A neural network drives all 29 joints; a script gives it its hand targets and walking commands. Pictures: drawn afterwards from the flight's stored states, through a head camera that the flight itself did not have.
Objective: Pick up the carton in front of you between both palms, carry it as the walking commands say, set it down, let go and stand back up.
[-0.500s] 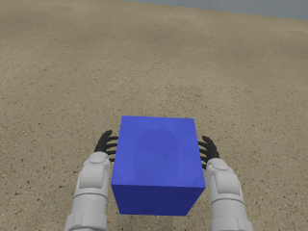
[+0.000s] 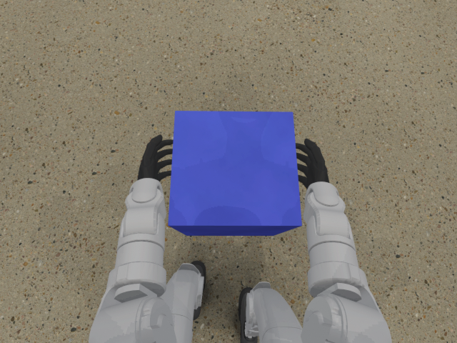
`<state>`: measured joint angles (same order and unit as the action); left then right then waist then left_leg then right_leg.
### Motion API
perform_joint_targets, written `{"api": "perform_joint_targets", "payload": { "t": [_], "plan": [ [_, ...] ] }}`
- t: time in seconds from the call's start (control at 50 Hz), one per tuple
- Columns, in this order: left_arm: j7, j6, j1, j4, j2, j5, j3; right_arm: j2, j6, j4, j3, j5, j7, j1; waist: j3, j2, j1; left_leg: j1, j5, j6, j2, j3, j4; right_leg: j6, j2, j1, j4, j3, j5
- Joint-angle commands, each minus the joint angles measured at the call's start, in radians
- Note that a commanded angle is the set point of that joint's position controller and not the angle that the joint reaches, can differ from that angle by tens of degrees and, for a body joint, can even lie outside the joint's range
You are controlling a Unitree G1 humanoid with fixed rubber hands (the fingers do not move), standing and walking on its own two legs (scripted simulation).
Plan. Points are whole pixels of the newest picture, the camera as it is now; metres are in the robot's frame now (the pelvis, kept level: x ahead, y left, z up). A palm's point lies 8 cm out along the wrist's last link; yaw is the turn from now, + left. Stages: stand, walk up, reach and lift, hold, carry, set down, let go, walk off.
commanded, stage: set down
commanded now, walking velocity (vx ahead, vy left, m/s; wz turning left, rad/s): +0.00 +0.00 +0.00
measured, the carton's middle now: (231, 183) +0.39 +0.02 -0.14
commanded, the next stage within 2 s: none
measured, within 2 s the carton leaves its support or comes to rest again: neither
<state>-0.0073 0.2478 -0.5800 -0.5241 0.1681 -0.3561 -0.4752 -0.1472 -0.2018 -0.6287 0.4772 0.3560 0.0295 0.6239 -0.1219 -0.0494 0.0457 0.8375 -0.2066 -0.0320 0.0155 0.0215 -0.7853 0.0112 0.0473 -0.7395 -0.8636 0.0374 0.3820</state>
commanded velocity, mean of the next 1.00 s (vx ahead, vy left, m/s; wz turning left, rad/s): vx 0.00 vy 0.00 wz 0.00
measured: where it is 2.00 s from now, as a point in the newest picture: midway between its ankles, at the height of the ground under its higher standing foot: (220, 315)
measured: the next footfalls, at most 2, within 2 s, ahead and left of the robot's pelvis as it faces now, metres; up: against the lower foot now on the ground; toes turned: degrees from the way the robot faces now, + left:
none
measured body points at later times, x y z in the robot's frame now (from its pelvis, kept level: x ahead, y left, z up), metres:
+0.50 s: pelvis -0.01 -0.02 -0.12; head +0.23 +0.01 +0.25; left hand +0.42 +0.19 -0.21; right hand +0.46 -0.11 -0.21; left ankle +0.10 +0.10 -0.69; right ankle +0.02 -0.11 -0.69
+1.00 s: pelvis -0.04 -0.01 -0.24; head +0.29 +0.02 +0.06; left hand +0.45 +0.21 -0.37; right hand +0.52 -0.09 -0.36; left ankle +0.09 +0.10 -0.69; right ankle +0.02 -0.11 -0.69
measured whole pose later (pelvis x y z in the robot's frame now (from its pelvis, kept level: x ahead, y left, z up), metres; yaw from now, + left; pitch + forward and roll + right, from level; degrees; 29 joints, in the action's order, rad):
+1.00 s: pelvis -0.04 -0.01 -0.24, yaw -4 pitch +45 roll -2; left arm -0.07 0.34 -1.12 -0.58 0.00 -0.21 -0.56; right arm 0.11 -0.29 -0.84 0.32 0.15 -0.06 1.28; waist -0.03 -0.06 0.12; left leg 2.11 -0.41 0.00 0.00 -0.02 -1.73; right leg 0.01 0.11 -1.99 -1.83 -0.01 0.63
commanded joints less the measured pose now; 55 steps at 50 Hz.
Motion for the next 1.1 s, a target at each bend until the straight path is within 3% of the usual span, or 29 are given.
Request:
{"api": "perform_joint_targets", "payload": {
  "t": [0.0, 0.08, 0.14, 0.24, 0.34, 0.46, 0.68, 0.9, 1.08],
  "plan": [
    [0.153, -0.114, -0.489, -0.021, 0.778, 0.155, 0.558, -0.772, 0.12, -0.009, -0.547, -0.169, 0.141, 0.487, 0.858, 0.037, 0.009, -0.63, 0.468, 0.011, 0.077, -0.136, -0.161, 0.002, 0.097, -0.249, 0.012, 0.06, -0.237],
    [0.148, -0.136, -0.531, 0.066, 0.764, 0.225, 0.681, -0.793, 0.142, 0.1, -0.714, -0.261, 0.097, 0.547, 1.181, 0.033, 0.03, -0.601, 0.606, 0.018, 0.088, -0.116, -0.305, -0.021, 0.108, -0.325, -0.096, 0.059, -0.339],
    [0.159, -0.117, -0.553, 0.098, 0.745, 0.246, 0.698, -0.808, 0.115, 0.123, -0.747, -0.278, 0.074, 0.566, 1.242, 0.023, 0.044, -0.409, 0.501, 0.029, 0.105, -0.076, -0.349, -0.034, 0.11, -0.295, -0.156, 0.059, -0.363],
    [0.206, -0.047, -0.604, -0.001, 0.752, 0.223, 0.613, -0.866, 0.037, 0.034, -0.684, -0.254, 0.088, 0.63, 1.063, -0.011, 0.068, -0.072, 0.219, 0.031, 0.116, -0.038, -0.381, -0.04, 0.115, -0.363, -0.206, 0.052, -0.194],
    [0.229, -0.003, -0.675, -0.09, 0.761, 0.192, 0.516, -0.856, 0.0, -0.052, -0.592, -0.226, 0.11, 0.713, 1.005, -0.019, 0.08, 0.066, 0.152, 0.028, 0.117, -0.026, -0.444, -0.035, 0.123, -0.511, -0.271, 0.04, -0.116],
    [0.228, 0.011, -0.776, -0.103, 0.754, 0.196, 0.489, -0.804, 0.001, -0.09, -0.548, -0.225, 0.112, 0.811, 1.082, -0.003, 0.084, 0.142, 0.183, 0.045, 0.12, -0.015, -0.551, -0.028, 0.14, -0.651, -0.387, 0.017, -0.108],
    [0.184, 0.042, -0.985, -0.026, 0.728, 0.269, 0.536, -0.729, -0.018, -0.067, -0.6, -0.299, 0.104, 1.029, 1.306, 0.014, 0.106, 0.173, 0.225, 0.078, 0.116, 0.001, -0.736, -0.023, 0.169, -0.825, -0.602, -0.037, -0.069],
    [0.172, 0.074, -1.156, -0.062, 0.671, 0.276, 0.459, -0.65, -0.05, -0.15, -0.55, -0.311, 0.131, 1.19, 1.244, 0.0, 0.131, 0.26, 0.169, 0.075, 0.11, 0.006, -0.864, -0.013, 0.172, -1.038, -0.742, -0.069, 0.031],
    [0.175, 0.063, -1.307, -0.06, 0.56, 0.298, 0.406, -0.565, -0.051, -0.199, -0.561, -0.342, 0.114, 1.318, 1.215, -0.033, 0.166, 0.376, 0.145, 0.07, 0.095, 0.031, -0.987, -0.014, 0.156, -1.064, -0.86, -0.069, 0.044]
  ]
}}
